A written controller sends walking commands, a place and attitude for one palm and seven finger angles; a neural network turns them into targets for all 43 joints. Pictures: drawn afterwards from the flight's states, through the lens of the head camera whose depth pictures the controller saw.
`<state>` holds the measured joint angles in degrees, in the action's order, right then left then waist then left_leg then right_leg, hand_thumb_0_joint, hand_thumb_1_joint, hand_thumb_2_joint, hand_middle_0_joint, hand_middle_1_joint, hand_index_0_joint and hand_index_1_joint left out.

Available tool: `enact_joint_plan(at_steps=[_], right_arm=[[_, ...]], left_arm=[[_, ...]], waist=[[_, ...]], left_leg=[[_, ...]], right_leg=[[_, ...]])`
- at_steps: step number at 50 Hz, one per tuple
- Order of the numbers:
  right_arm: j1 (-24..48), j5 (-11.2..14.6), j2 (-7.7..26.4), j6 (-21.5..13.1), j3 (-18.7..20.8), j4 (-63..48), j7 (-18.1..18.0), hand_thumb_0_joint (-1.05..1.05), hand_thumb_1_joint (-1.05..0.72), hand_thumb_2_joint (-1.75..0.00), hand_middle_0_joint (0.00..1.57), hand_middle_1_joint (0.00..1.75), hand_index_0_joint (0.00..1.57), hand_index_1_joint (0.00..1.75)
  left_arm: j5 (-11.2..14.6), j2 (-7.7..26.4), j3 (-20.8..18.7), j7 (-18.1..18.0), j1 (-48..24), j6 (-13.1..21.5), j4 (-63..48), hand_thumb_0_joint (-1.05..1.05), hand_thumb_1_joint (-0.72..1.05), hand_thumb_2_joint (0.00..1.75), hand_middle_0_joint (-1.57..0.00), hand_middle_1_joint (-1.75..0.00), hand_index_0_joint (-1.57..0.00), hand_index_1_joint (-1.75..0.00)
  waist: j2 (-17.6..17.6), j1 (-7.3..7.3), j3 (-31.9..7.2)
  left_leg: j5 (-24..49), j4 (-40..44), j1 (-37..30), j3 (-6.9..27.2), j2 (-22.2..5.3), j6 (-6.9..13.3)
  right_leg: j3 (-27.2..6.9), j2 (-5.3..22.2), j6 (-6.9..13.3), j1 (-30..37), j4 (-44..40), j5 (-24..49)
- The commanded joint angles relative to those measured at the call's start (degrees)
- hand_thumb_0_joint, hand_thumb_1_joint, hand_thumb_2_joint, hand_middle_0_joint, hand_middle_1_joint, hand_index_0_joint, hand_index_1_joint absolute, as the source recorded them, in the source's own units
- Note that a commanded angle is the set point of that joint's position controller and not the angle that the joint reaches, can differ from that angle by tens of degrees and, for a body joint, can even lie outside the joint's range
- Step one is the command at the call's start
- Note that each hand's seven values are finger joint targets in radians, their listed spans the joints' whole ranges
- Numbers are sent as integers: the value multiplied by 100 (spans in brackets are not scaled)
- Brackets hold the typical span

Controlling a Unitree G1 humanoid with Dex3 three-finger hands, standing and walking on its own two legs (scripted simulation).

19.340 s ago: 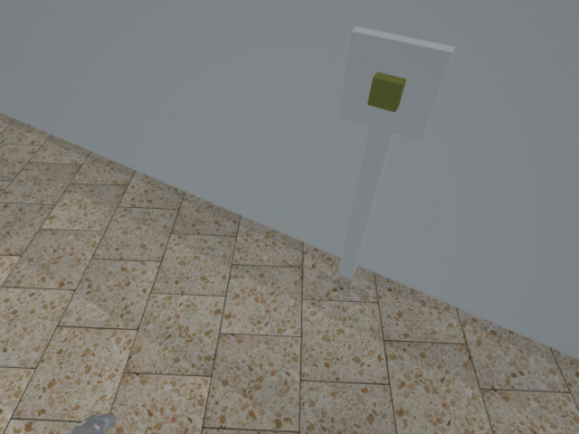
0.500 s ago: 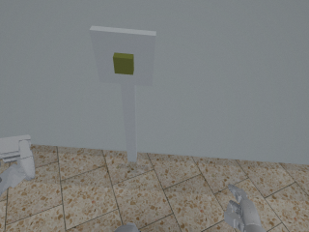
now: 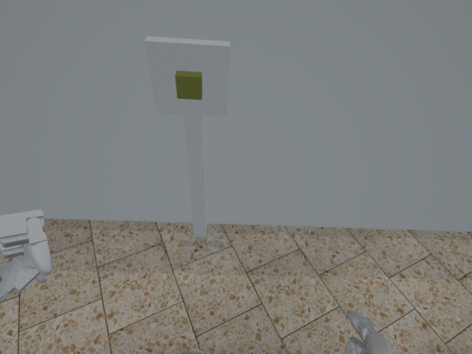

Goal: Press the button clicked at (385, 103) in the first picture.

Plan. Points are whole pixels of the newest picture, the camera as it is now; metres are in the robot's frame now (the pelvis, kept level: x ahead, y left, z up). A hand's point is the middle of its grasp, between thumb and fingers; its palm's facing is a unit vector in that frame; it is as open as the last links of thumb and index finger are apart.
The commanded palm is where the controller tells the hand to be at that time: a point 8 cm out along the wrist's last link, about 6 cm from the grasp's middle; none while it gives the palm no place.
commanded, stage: stop stepping back and stand still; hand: left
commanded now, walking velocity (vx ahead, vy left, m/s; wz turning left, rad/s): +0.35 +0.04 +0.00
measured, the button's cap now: (189, 84) +0.74 +0.19 +0.08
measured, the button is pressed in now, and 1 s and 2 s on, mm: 0 0 0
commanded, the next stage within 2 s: let the arm hang, fingers relaxed in 0.46 s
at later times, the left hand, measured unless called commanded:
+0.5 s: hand (9, 290) +0.15 +0.26 +0.16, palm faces +0.44 -0.80 -0.40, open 3.1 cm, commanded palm +0.09 +0.30 +0.18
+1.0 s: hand out of the picture -0.09 +0.21 -0.17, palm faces +0.12 -0.97 -0.23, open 4.2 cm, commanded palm none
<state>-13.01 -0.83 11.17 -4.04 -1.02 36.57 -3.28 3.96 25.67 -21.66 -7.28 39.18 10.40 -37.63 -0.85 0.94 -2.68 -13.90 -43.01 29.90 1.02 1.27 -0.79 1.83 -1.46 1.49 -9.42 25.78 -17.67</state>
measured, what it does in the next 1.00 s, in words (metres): steps on the spot: left foot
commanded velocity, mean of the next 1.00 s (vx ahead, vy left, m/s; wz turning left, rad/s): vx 0.03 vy -0.01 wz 0.00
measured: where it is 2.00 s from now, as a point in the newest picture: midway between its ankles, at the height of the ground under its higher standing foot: outside the picture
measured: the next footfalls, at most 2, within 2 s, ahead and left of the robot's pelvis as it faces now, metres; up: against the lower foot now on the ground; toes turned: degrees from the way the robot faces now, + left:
left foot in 0.10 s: +0.04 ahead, +0.13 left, +0.00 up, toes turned +3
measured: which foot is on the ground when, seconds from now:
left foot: up 0.00-0.08, down 0.10-1.00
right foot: down 0.00-1.00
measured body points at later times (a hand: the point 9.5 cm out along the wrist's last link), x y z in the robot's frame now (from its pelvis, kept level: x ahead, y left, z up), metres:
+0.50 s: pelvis -0.02 +0.01 +0.00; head -0.04 +0.02 +0.45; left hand +0.12 +0.30 +0.19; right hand +0.13 -0.22 -0.09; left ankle +0.00 +0.13 -0.74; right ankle -0.01 -0.09 -0.73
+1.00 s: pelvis -0.04 +0.01 +0.00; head -0.02 +0.03 +0.45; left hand -0.10 +0.26 -0.15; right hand -0.02 -0.22 -0.15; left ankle +0.00 +0.13 -0.74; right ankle -0.01 -0.09 -0.74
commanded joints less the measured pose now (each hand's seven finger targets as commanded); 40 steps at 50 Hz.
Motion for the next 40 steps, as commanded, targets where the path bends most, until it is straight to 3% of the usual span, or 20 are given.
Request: enact_joint_plan(at_steps=[1,3,5,7,8,10,12,13,16,18,21,23,25,27,28,29,30,34,38,40], right_arm=[[696,89,798,-388,322,-805,-247,0,-90,-90,20,30,20,30],[706,75,840,-507,320,-824,-330,0,-90,-90,20,30,20,30],[541,72,955,-620,317,-1005,-330,0,-90,-90,20,30,20,30],[430,0,734,-684,228,-903,-262,0,-90,-90,20,30,20,30],[477,-36,718,-744,244,-904,-238,0,-90,-90,20,30,20,30],[447,7,706,-818,239,-907,-127,0,-90,-90,20,30,20,30],[538,37,761,-732,247,-961,-82,0,-90,-90,20,30,20,30],[527,40,750,-668,271,-1006,-81,0,-90,-90,20,30,20,30],[453,52,713,-455,401,-992,-83,0,-90,-90,20,30,20,30],[410,49,719,-428,373,-875,-79,0,-90,-90,20,30,20,30],[497,51,636,-489,260,-851,-144,0,-90,-90,20,30,20,30],[626,34,802,-592,322,-940,-209,0,-90,-90,20,30,20,30],[595,72,754,-631,265,-920,-185,0,-90,-90,20,30,20,30],[673,46,704,-627,206,-955,-173,0,-90,-90,20,30,20,30],[726,39,1583,-918,665,565,320,0,-90,-90,20,30,20,30],[338,84,1579,-361,661,520,351,0,-90,-90,20,30,20,30],[270,55,1192,-203,555,425,324,0,-90,-90,20,30,20,30],[240,-17,1080,86,426,476,303,0,-90,-90,20,30,20,30],[361,-90,867,360,273,882,289,0,-90,-90,20,30,20,30],[374,-81,788,405,217,1118,265,0,-90,-90,20,30,20,30]], left_arm=[[-158,362,-208,-234,-959,166,-196,0,90,90,-130,-150,-130,-150],[-238,461,-188,-266,-1246,255,-419,0,90,90,-130,-150,-130,-150],[-264,510,-270,-281,-1229,402,-824,0,90,90,-130,-150,-130,-150],[-233,662,-447,-242,-1099,506,-1079,0,90,90,-130,-150,-130,-150],[-271,786,-543,-243,-1178,553,-1296,0,90,90,-130,-150,-130,-150],[-241,604,-533,-255,-506,509,-1071,0,90,90,-130,-150,-130,-150],[-253,479,-496,-239,-145,434,-792,0,90,90,-130,-150,-130,-150],[-265,490,-524,-226,27,419,-583,0,90,90,-130,-150,-130,-150],[-192,593,-615,-217,-471,467,-413,0,90,90,-130,-150,-130,-150],[-187,483,-581,-255,-711,492,-284,0,90,90,-130,-150,-130,-150],[-240,373,-430,-266,-734,524,-340,0,90,90,-130,-150,-130,-150],[-231,360,-331,-263,-736,577,-600,0,90,90,-130,-150,-130,-150],[-262,415,-346,-219,-642,589,-515,0,90,90,-130,-150,-130,-150],[-299,419,-349,-196,-808,574,-630,0,90,90,-130,-150,-130,-150],[-736,-374,1757,535,-1252,-250,4280,0,90,90,-130,-150,-130,-150],[-649,-394,1401,674,-1370,-829,4440,0,90,90,-126,-146,-126,-146],[-621,-617,1507,686,-1382,-957,4656,0,90,90,-123,-142,-123,-142],[-612,-391,1655,719,-2040,-957,5978,0,90,90,-108,-126,-108,-126],[-538,-477,1867,658,-2476,-1103,7491,0,90,90,-93,-110,-93,-110],[-511,-512,1926,654,-2392,-1106,8148,0,90,90,-86,-102,-86,-102]], waist=[[-524,-241,648],[-20,-219,655],[1198,-156,368],[1665,-262,172],[1574,-210,215],[1033,-101,47],[1029,-51,29],[751,-59,84],[-951,-126,353],[-793,-236,345],[-339,-233,193],[654,-112,98],[776,-94,78],[732,-62,328],[640,-372,671],[348,-155,318],[-131,-98,-16],[-1090,-140,-423],[385,-126,152],[712,-61,346]], left_leg=[[-595,314,-1155,70,-438,211],[-648,1686,-1548,-152,-350,317],[-247,2354,-1865,1089,-1034,692],[-1028,3222,-1853,2468,-1596,913],[-1135,3322,-1648,2578,-1701,1040],[-471,2940,-1404,1723,-1493,987],[-1173,2727,-480,834,-1056,616],[-1435,2429,-101,489,-749,444],[-928,-391,-299,-31,-84,100],[-766,-900,-402,109,-250,120],[-200,1386,-1520,-74,-325,262],[391,2275,-1923,546,-757,383],[277,2516,-1445,947,-977,478],[-66,2779,-1001,993,-960,465],[1586,1817,-922,962,-870,452],[2177,1720,-817,759,-911,494],[1897,1528,-877,752,-909,493],[1470,1047,-1303,471,-446,351],[933,1680,-1290,638,-514,332],[395,2024,-1032,743,-543,345]], right_leg=[[-879,1592,559,-1675,-1335,-1592],[-523,1149,379,-1344,-710,-1469],[-120,353,21,-1224,655,-317],[67,77,-143,-1507,1716,-1002],[-122,140,-127,-1509,2098,-1173],[-59,196,-125,-897,1363,-937],[230,106,-110,338,274,-330],[24,215,-39,664,-163,-308],[-2524,1835,817,-912,-1774,-2451],[-2172,1838,865,-1039,-1626,-1579],[-887,1237,404,-867,-813,-417],[-396,590,-7,-720,-96,133],[-143,279,-203,-344,131,238],[-125,247,-219,-81,115,327],[44,419,-103,-966,841,1088],[-197,589,-70,-553,660,1050],[-152,547,-24,-415,630,998],[-487,989,293,-265,206,1717],[-378,775,191,-510,-42,507],[-414,663,126,-279,-252,118]])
